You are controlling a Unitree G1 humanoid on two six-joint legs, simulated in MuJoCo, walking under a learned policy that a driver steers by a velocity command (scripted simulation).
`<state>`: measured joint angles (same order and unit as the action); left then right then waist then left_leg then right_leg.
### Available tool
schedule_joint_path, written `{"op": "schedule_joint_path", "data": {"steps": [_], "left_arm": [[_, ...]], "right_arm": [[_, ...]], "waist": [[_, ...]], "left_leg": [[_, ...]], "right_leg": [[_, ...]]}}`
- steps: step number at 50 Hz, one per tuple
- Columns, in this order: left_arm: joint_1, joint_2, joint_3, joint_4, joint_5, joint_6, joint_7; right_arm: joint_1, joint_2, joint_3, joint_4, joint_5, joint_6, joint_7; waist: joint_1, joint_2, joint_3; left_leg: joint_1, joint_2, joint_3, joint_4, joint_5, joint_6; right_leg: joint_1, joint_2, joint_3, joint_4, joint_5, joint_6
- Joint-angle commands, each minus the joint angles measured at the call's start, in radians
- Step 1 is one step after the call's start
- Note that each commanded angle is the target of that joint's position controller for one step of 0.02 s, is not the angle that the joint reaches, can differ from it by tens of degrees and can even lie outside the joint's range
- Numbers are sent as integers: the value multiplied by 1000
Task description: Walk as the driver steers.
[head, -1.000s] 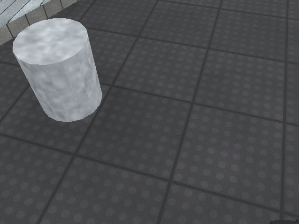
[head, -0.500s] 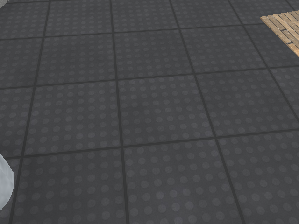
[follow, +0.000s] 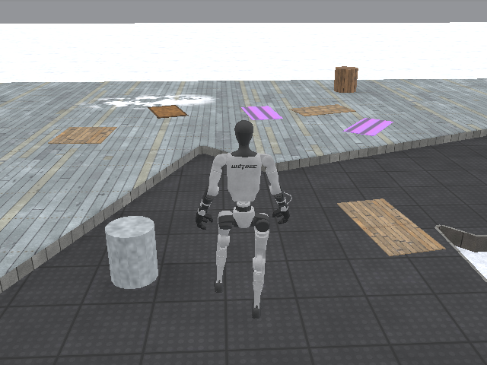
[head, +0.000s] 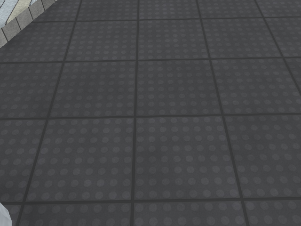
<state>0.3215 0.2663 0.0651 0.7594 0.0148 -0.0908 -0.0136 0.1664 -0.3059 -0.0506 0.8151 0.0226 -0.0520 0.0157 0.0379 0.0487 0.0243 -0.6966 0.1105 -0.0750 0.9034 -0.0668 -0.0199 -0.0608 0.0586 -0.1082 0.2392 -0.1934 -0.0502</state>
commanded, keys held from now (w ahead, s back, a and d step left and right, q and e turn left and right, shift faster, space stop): w+q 0.50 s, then q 0.32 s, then no key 0.18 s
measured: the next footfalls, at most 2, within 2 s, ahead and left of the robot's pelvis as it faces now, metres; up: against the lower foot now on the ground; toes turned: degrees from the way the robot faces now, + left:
left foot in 0.22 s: +0.30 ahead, +0.16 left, +0.00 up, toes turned +10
right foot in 0.70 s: +0.60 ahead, +0.05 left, +0.00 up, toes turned +33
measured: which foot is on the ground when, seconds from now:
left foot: up 0.00-0.20, down 0.22-0.70, up 0.72-1.00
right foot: down 0.00-0.24, up 0.26-0.68, down 0.70-1.00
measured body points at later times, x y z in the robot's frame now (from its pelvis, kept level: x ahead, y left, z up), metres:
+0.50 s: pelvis +0.28 +0.08 +0.00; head +0.31 +0.10 +0.45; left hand +0.39 +0.39 -0.09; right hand +0.43 -0.17 -0.11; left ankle +0.26 +0.15 -0.75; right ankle +0.44 -0.08 -0.68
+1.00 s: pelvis +0.46 +0.09 -0.01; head +0.50 +0.11 +0.44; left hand +0.43 +0.39 -0.11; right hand +0.74 -0.07 -0.11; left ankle +0.41 +0.22 -0.70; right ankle +0.57 +0.03 -0.75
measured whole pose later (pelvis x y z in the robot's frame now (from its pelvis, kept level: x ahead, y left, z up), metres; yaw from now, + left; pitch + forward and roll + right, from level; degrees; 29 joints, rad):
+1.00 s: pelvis +0.46 +0.09 -0.01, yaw +33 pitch +1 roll -1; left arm 0.13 0.26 0.05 0.74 0.01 -0.01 0.01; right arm 0.19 -0.31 -0.07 0.64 0.00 0.06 -0.03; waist 0.03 0.02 0.08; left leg -0.49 0.03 -0.04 0.88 -0.39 -0.07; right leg -0.32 -0.01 -0.08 0.42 -0.12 -0.02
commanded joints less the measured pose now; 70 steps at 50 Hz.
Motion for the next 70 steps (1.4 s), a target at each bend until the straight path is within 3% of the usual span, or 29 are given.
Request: {"op": "schedule_joint_path", "data": {"steps": [1,7,9,11,12,13,14,15,16,19,26,30,33,34,35,36,37,39,42,45,50,54,55,56,57,59,61,64,70], "left_arm": [[-63,147,36,-56,-3,-23,13],[1,182,53,7,-29,14,25],[-17,210,61,6,-31,32,35],[-37,211,56,-4,-31,50,48],[-9,171,37,-25,-11,42,53],[65,46,-5,-69,3,11,34],[-18,135,9,-69,-28,-29,15],[-109,163,15,-99,-60,-48,6],[-150,145,10,-104,-43,-54,13],[-102,155,24,-100,-4,-32,20],[-282,77,-3,-143,0,-11,18],[-341,104,7,-162,-9,-22,3],[-263,139,26,-143,-6,-30,-1],[-202,153,33,-131,4,-35,4],[-110,209,43,-130,24,-35,13],[-84,238,43,-127,41,-18,16],[-88,199,43,-127,3,2,12],[-178,107,13,-152,2,32,24],[-243,121,12,-136,16,54,30],[-237,132,18,-112,10,53,29],[-248,163,24,-83,-12,72,21],[-233,138,5,-43,-32,81,12],[-187,102,-9,-24,-24,77,7],[-140,52,-26,-33,15,68,-3],[-175,63,-23,-41,8,71,6],[-195,101,-12,-22,3,81,14],[-179,100,-14,-1,18,89,17],[-162,146,-9,26,-1,85,9],[-165,107,-19,74,-2,73,16]], "right_arm": [[-46,-30,-2,-61,-3,-9,14],[-168,-36,-1,-147,-5,-9,46],[-125,-64,-16,-159,-5,-4,52],[118,-143,-65,-109,-1,2,42],[269,-238,-98,-85,2,12,21],[226,-300,-105,-109,13,7,18],[245,-217,-78,-126,3,-1,22],[224,-168,-66,-123,-6,-8,20],[164,-147,-58,-126,-5,-13,21],[63,-108,-46,-167,-18,-15,8],[117,-154,-61,-146,-2,-4,-27],[180,-153,-66,-121,3,28,-42],[128,-135,-66,-148,-1,43,-54],[99,-114,-60,-166,0,43,-53],[103,-58,-41,-197,-16,39,-51],[319,0,-23,-188,-10,35,-47],[376,-120,-40,-162,-1,41,-42],[191,-181,-66,-179,4,76,-52],[161,-113,-59,-202,-1,111,-56],[152,-64,-42,-209,-15,103,-57],[82,-66,-27,-223,-20,99,-38],[105,-68,-27,-202,-30,93,-24],[101,-99,-30,-213,-39,92,-28],[83,-178,-39,-236,-49,95,-40],[22,-137,-26,-235,-59,87,-33],[-66,-70,-6,-236,-58,60,-23],[-62,-73,-5,-219,-43,46,-18],[0,-52,4,-200,-46,49,-15],[-4,-52,1,-181,-42,51,-25]], "waist": [[-5,-89,37],[28,-89,69],[-11,-125,13],[-146,-116,-131],[-197,16,-236],[-90,254,-345],[-160,107,-404],[-167,56,-273],[-123,-64,-148],[-34,-6,-94],[-83,19,-17],[-104,52,-51],[-46,83,-83],[-6,69,-119],[21,-41,-250],[-66,-315,-389],[-63,-296,-423],[-25,-143,-221],[-58,-181,-86],[-57,-183,-122],[-34,-180,-148],[-70,-159,-113],[-62,-104,-115],[3,124,-144],[-17,203,-109],[-2,139,-60],[-1,113,-57],[-32,0,-32],[-24,-54,-47]], "left_leg": [[63,-2,20,-151,172,7],[-4,-32,80,-292,45,70],[97,-91,145,-290,-67,107],[443,-179,180,-342,-62,167],[752,-36,-66,-360,-31,237],[1067,203,-659,-505,-238,448],[1103,215,-736,-600,-316,419],[1008,184,-582,-603,-265,371],[839,132,-449,-612,-142,323],[598,76,-329,-651,99,330],[423,-35,-165,-656,138,251],[482,-35,-227,-535,206,197],[548,-32,-314,-393,213,153],[528,-78,-296,-294,206,116],[421,-142,-231,-54,-11,70],[153,-276,-139,230,-692,10],[87,-182,-128,375,-639,-15],[32,-122,-60,413,-486,-57],[145,-87,2,300,-399,-65],[210,-83,23,153,-378,-63],[349,-74,47,-104,-279,-34],[550,-107,84,-446,-113,28],[632,-39,-9,-519,-13,64],[690,158,-229,-536,185,141],[494,209,-275,-587,43,252],[440,99,-176,-586,-95,190],[446,42,-120,-547,-86,129],[439,-19,-76,-533,-188,78],[483,-47,-37,-475,-46,74]], "right_leg": [[-79,-267,41,-142,248,-136],[149,-337,-14,-45,387,-98],[186,-336,-45,88,721,-71],[94,-281,-95,437,877,-18],[-156,-232,-100,756,547,30],[-593,5,17,1127,-336,99],[-698,-34,228,1182,-364,63],[-747,-76,218,1154,-293,39],[-719,-123,201,1046,-215,27],[-565,-168,207,889,-143,61],[-476,-94,154,427,204,126],[-389,-22,165,279,265,110],[-312,-26,190,208,222,66],[-201,-57,183,147,323,37],[43,-233,318,199,576,-28],[341,-512,650,238,830,-229],[307,-549,768,204,569,-261],[101,-409,506,150,330,-177],[-173,-296,309,56,247,-156],[-160,-308,252,50,376,-196],[-160,-325,221,49,284,-202],[-227,-279,199,125,90,-121],[-284,-238,169,175,3,-43],[-366,-126,57,361,-207,46],[-321,-95,83,373,-287,79],[-252,-98,95,341,-155,89],[-179,-107,111,237,23,100],[-164,-123,124,202,36,71],[-149,-125,131,189,91,67]]}}
Keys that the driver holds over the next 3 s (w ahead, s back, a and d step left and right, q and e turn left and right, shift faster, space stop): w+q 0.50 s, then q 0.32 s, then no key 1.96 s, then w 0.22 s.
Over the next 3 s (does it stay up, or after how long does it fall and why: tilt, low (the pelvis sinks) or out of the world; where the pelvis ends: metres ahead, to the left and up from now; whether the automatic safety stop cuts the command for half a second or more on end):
stays up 0.52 0.14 -0.01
